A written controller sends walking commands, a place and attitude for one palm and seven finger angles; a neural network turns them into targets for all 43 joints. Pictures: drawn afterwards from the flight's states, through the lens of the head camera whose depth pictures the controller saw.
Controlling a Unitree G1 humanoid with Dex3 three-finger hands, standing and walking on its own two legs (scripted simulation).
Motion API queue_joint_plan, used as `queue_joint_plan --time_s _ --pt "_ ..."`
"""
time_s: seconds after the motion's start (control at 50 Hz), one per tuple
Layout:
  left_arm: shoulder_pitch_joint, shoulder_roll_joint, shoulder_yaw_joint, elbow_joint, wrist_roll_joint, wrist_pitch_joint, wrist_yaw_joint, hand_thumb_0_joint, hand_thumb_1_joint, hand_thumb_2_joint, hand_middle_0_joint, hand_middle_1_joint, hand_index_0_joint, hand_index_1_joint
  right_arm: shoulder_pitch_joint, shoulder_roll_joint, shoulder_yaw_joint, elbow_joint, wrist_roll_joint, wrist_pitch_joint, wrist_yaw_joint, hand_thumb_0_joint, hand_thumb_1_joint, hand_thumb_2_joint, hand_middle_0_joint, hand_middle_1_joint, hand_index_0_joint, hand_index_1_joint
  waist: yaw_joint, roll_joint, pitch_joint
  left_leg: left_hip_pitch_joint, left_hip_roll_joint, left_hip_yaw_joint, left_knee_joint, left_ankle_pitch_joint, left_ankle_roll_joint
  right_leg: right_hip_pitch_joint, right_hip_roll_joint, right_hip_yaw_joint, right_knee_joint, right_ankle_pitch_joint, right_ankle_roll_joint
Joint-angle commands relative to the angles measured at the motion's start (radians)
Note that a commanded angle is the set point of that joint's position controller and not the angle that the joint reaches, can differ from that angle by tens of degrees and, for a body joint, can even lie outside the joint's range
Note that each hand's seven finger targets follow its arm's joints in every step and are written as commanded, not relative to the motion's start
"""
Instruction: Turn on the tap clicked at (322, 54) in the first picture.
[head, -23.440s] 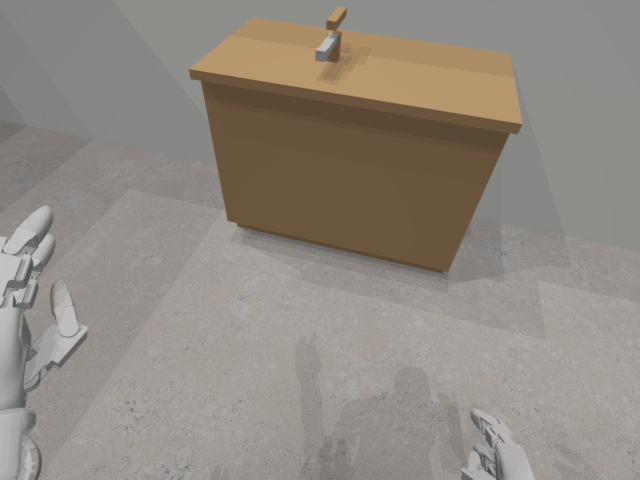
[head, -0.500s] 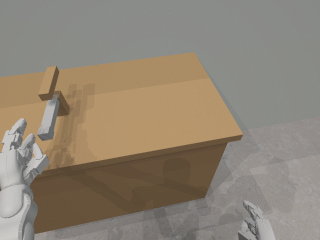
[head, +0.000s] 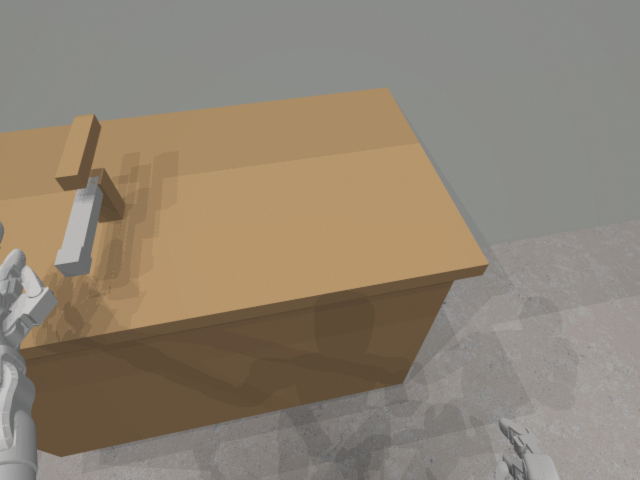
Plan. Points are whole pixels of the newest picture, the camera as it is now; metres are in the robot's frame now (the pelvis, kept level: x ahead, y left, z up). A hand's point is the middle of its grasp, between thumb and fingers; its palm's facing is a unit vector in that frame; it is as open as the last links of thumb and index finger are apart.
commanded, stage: reach beside the lever's end, fingers flat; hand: left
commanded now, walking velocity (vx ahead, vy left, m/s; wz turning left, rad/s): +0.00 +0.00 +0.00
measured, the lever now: (73, 261) +0.35 +0.34 +0.07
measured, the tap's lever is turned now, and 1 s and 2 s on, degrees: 0 0 3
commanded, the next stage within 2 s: push the lever round in 1.10 s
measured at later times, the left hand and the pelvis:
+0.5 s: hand (43, 279) +0.32 +0.38 +0.06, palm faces +0.50 -0.86 -0.12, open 7.8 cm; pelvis +0.00 +0.02 -0.01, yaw -1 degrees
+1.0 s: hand (57, 275) +0.33 +0.36 +0.06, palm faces +0.49 -0.87 -0.10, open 7.8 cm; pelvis +0.00 +0.02 -0.01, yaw +0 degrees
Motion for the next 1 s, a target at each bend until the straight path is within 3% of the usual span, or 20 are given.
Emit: queue_joint_plan --time_s 0.0,0.12,0.14,0.28,0.32,0.34,0.36,0.38,0.44,0.5,0.52,0.54,0.6,0.64,0.72,0.78,0.82,0.88,0.94,0.98 --pt "-0.234 0.334 0.107 -0.145 -0.003 -0.079 -0.027 0.000 0.900 0.900 -0.156 -0.167 -0.156 -0.167 -0.009 -0.141 -0.056 -0.123 0.000 -0.037 -0.010 0.000 -0.900 -0.900 0.200 0.300 0.200 0.300 -0.004 0.034 -0.232 -0.040 -0.012 -0.015 -0.082 0.301 0.008 0.231 -0.008 0.087 -0.056 0.240 0.027" --pt "-0.279 0.384 0.145 -0.091 0.000 -0.120 -0.044 0.000 0.900 0.900 -0.151 -0.152 -0.151 -0.152 0.025 -0.148 -0.060 -0.119 -0.008 -0.025 -0.001 0.000 -0.900 -0.900 0.200 0.300 0.200 0.300 -0.007 0.043 -0.268 -0.054 -0.010 -0.018 -0.060 0.322 0.010 0.217 -0.003 0.088 -0.032 0.257 0.028" --pt "-0.303 0.411 0.159 -0.086 0.011 -0.131 -0.044 0.000 0.900 0.900 -0.150 -0.150 -0.150 -0.150 0.031 -0.148 -0.060 -0.112 -0.006 -0.022 -0.001 0.000 -0.900 -0.900 0.200 0.300 0.200 0.300 -0.006 0.080 -0.274 -0.040 -0.007 -0.020 -0.058 0.341 0.007 0.210 -0.001 0.086 -0.029 0.263 0.025" --pt "-0.309 0.413 0.160 0.024 0.004 -0.144 -0.084 0.000 0.900 0.900 -0.150 -0.150 -0.150 -0.150 0.070 -0.163 -0.066 -0.115 -0.010 -0.005 0.005 0.000 -0.900 -0.900 0.200 0.300 0.200 0.300 -0.014 0.038 -0.264 -0.074 -0.006 -0.028 -0.043 0.347 0.003 0.162 0.007 0.074 -0.008 0.249 0.025" --pt "-0.352 0.440 0.170 0.054 0.002 -0.146 -0.095 0.000 0.900 0.900 -0.150 -0.150 -0.150 -0.150 0.071 -0.169 -0.065 -0.113 -0.009 0.002 0.004 0.000 -0.900 -0.900 0.200 0.300 0.200 0.300 -0.024 0.030 -0.255 -0.102 -0.008 -0.024 -0.034 0.308 0.008 0.148 0.005 0.080 -0.008 0.226 0.028" --pt "-0.358 0.474 0.199 0.058 0.011 -0.154 -0.092 0.000 0.900 0.900 -0.150 -0.150 -0.150 -0.150 0.078 -0.167 -0.066 -0.107 -0.009 0.006 0.003 0.000 -0.900 -0.900 0.200 0.300 0.200 0.300 -0.014 0.053 -0.267 -0.097 -0.004 -0.028 -0.034 0.318 0.007 0.152 0.005 0.080 -0.004 0.225 0.025" --pt "-0.381 0.429 0.151 0.043 0.011 -0.158 -0.097 0.000 0.900 0.900 -0.150 -0.150 -0.150 -0.150 0.078 -0.165 -0.063 -0.118 -0.011 0.006 0.006 0.000 -0.900 -0.900 0.200 0.300 0.200 0.300 -0.024 0.070 -0.274 -0.088 -0.008 -0.029 -0.036 0.318 0.005 0.140 0.006 0.077 -0.001 0.216 0.025" --pt "-0.366 0.448 0.171 0.045 0.012 -0.163 -0.096 0.000 0.900 0.900 -0.150 -0.150 -0.150 -0.150 0.082 -0.166 -0.067 -0.117 -0.011 0.005 0.008 0.000 -0.900 -0.900 0.200 0.300 0.200 0.300 -0.013 0.077 -0.288 -0.078 -0.004 -0.034 -0.035 0.324 0.000 0.138 0.009 0.075 0.000 0.208 0.022" --pt "-0.342 0.401 0.127 -0.045 0.017 -0.193 -0.089 0.000 0.900 0.900 -0.150 -0.150 -0.150 -0.150 0.089 -0.161 -0.071 -0.127 -0.017 0.001 0.015 0.000 -0.900 -0.900 0.200 0.300 0.200 0.300 -0.006 0.147 -0.344 0.009 0.006 -0.048 -0.032 0.434 -0.018 0.126 0.015 0.069 0.006 0.227 0.018" --pt "-0.259 0.383 0.136 -0.088 0.004 -0.199 -0.074 0.000 0.900 0.900 -0.150 -0.150 -0.150 -0.150 0.102 -0.162 -0.079 -0.128 -0.019 0.000 0.022 0.000 -0.900 -0.900 0.200 0.300 0.200 0.300 0.001 0.098 -0.368 0.045 0.021 -0.067 -0.031 0.546 -0.038 0.128 0.021 0.057 0.012 0.253 0.021" --pt "-0.237 0.351 0.121 -0.077 -0.002 -0.192 -0.072 0.000 0.900 0.900 -0.150 -0.150 -0.150 -0.150 0.099 -0.161 -0.079 -0.128 -0.020 0.002 0.024 0.000 -0.900 -0.900 0.200 0.300 0.200 0.300 -0.001 0.075 -0.350 0.034 0.018 -0.063 -0.031 0.538 -0.037 0.124 0.021 0.056 0.008 0.254 0.025" --pt "-0.205 0.382 0.164 -0.037 -0.003 -0.182 -0.063 0.000 0.900 0.900 -0.150 -0.150 -0.150 -0.150 0.100 -0.161 -0.079 -0.121 -0.015 0.005 0.022 0.000 -0.900 -0.900 0.200 0.300 0.200 0.300 0.007 0.060 -0.314 0.005 0.021 -0.064 -0.038 0.522 -0.037 0.125 0.020 0.054 0.004 0.245 0.024" --pt "-0.222 0.346 0.139 -0.019 -0.010 -0.154 -0.056 0.000 0.900 0.900 -0.150 -0.150 -0.150 -0.150 0.080 -0.160 -0.073 -0.131 -0.011 0.009 0.021 0.000 -0.900 -0.900 0.200 0.300 0.200 0.300 0.001 0.037 -0.237 -0.054 0.010 -0.058 -0.060 0.394 -0.034 0.103 0.018 0.050 -0.005 0.185 0.023" --pt "-0.251 0.376 0.154 -0.060 0.005 -0.153 -0.040 0.000 0.900 0.900 -0.150 -0.150 -0.150 -0.150 0.068 -0.154 -0.069 -0.135 -0.011 0.011 0.016 0.000 -0.900 -0.900 0.200 0.300 0.200 0.300 0.006 0.085 -0.233 -0.051 0.009 -0.057 -0.069 0.371 -0.032 0.109 0.014 0.055 -0.009 0.165 0.019" --pt "-0.341 0.332 0.076 -0.145 0.036 -0.178 -0.016 0.000 0.900 0.900 -0.150 -0.150 -0.150 -0.150 0.062 -0.149 -0.066 -0.137 -0.019 0.001 0.016 0.000 -0.900 -0.900 0.200 0.300 0.200 0.300 -0.024 0.145 -0.259 0.016 0.019 -0.083 -0.069 0.363 -0.049 0.053 0.019 0.052 0.000 0.119 0.015" --pt "-0.434 0.322 0.054 -0.108 0.038 -0.193 -0.012 0.000 0.900 0.900 -0.150 -0.150 -0.150 -0.150 0.061 -0.153 -0.061 -0.118 -0.019 0.001 0.005 0.000 -0.900 -0.900 0.200 0.300 0.200 0.300 -0.053 0.097 -0.230 -0.005 0.018 -0.089 -0.069 0.270 -0.046 0.022 0.021 0.053 -0.003 0.084 0.016" --pt "-0.415 0.319 0.059 -0.058 0.030 -0.187 -0.019 0.000 0.900 0.900 -0.150 -0.150 -0.150 -0.150 0.054 -0.154 -0.059 -0.121 -0.018 0.001 -0.001 0.000 -0.900 -0.900 0.200 0.300 0.200 0.300 -0.044 0.061 -0.237 -0.036 0.009 -0.084 -0.072 0.223 -0.039 0.042 0.019 0.053 -0.003 0.070 0.016" --pt "-0.430 0.341 0.063 0.014 0.033 -0.152 -0.038 0.000 0.900 0.900 -0.150 -0.150 -0.150 -0.150 0.056 -0.155 -0.053 -0.118 -0.012 0.008 -0.007 0.000 -0.900 -0.900 0.200 0.300 0.200 0.300 -0.036 0.071 -0.235 -0.059 0.004 -0.071 -0.071 0.223 -0.035 0.060 0.012 0.057 -0.008 0.084 0.015" --pt "-0.406 0.403 0.110 0.058 0.040 -0.116 -0.046 0.000 0.900 0.900 -0.150 -0.150 -0.150 -0.150 0.068 -0.160 -0.052 -0.127 -0.010 0.020 -0.008 0.000 -0.900 -0.900 0.200 0.300 0.200 0.300 -0.016 0.069 -0.268 -0.076 0.001 -0.057 -0.060 0.271 -0.029 0.100 0.010 0.060 -0.004 0.130 0.015" --pt "-0.399 0.405 0.115 0.048 0.039 -0.115 -0.046 0.000 0.900 0.900 -0.150 -0.150 -0.150 -0.150 0.079 -0.158 -0.053 -0.139 -0.014 0.025 0.000 0.000 -0.900 -0.900 0.200 0.300 0.200 0.300 -0.013 0.059 -0.302 -0.072 -0.002 -0.047 -0.046 0.331 -0.027 0.126 0.011 0.062 0.002 0.188 0.019"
